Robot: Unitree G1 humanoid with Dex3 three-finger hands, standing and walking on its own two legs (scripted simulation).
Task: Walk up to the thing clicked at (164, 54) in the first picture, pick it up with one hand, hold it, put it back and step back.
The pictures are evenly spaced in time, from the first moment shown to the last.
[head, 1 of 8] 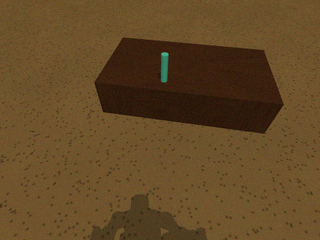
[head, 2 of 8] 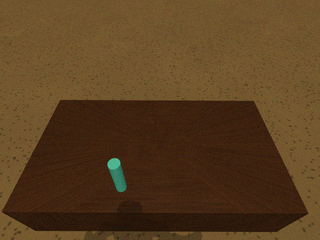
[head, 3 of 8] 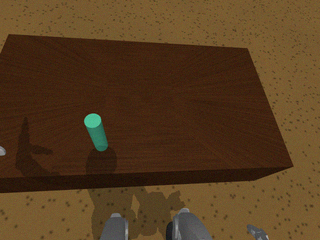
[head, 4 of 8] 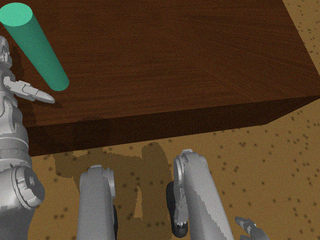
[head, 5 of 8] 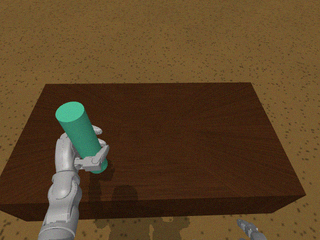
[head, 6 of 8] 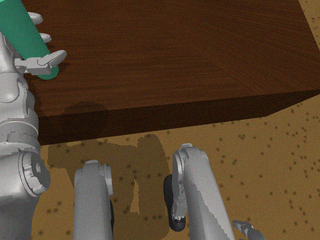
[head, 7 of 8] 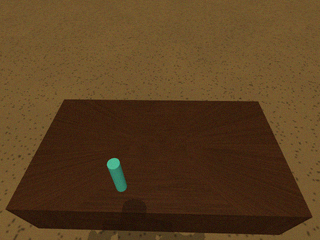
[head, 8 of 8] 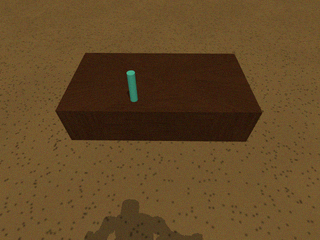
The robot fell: no
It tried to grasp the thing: yes
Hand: left
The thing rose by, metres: 0.38
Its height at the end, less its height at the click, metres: +0.00
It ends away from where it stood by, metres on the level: 0.01
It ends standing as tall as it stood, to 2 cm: yes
